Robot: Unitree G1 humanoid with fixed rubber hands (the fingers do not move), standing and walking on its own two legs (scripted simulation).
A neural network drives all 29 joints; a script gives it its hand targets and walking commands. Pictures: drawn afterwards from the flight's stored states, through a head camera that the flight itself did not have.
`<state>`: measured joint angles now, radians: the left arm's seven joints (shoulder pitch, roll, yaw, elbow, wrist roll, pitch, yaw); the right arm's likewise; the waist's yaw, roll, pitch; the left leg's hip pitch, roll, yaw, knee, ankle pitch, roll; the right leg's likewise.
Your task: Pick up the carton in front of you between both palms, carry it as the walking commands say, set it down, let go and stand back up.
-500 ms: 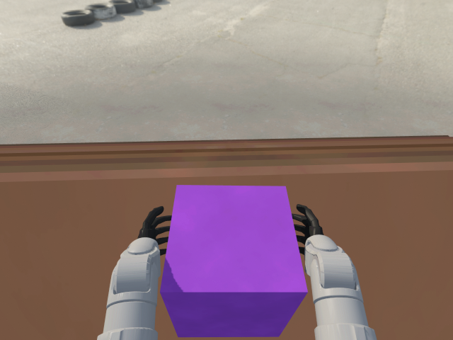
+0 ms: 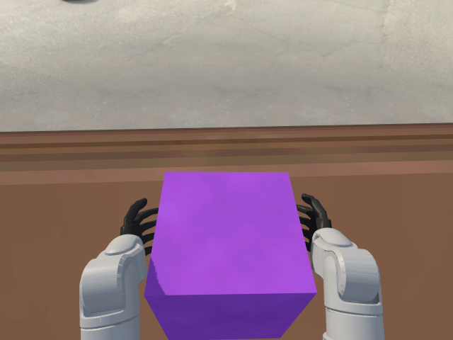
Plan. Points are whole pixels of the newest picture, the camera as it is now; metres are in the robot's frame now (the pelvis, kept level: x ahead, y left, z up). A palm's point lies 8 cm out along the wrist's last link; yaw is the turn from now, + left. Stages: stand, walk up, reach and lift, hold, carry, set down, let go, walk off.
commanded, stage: carry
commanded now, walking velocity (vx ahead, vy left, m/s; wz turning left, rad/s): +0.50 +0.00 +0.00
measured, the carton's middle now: (226, 260) +0.26 +0.01 +0.02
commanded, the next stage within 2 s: none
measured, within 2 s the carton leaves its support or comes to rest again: neither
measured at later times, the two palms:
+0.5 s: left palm (184, 135) +0.56 +0.11 +0.07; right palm (305, 131) +0.58 -0.19 +0.06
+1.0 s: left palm (182, 65) +0.91 +0.15 +0.08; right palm (274, 65) +0.90 -0.15 +0.08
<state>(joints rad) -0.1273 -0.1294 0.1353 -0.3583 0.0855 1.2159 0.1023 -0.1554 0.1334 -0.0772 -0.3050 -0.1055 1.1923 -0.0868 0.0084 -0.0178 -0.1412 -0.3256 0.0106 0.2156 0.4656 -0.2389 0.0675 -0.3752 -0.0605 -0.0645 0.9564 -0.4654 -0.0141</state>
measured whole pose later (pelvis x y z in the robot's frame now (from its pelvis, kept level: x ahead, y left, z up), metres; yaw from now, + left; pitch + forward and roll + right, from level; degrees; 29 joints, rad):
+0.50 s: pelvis +0.30 -0.06 +0.01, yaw +3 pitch +5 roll +1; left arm -0.14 -0.13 0.11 -0.31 0.10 1.17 0.10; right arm -0.15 0.13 -0.11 -0.31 -0.10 1.18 -0.09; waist 0.02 0.00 -0.02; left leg -0.55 0.10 0.08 1.08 -0.28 0.02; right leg -0.29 -0.04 -0.25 0.38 -0.18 -0.08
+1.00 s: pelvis +0.63 +0.00 +0.01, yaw +0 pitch +4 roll -1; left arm -0.18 -0.14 0.12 -0.35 0.11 1.21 0.09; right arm -0.18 0.14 -0.12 -0.34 -0.10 1.20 -0.09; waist -0.02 -0.01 -0.03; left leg -0.29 0.02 0.25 0.42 -0.21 0.09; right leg -0.58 -0.08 -0.06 1.14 -0.30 -0.03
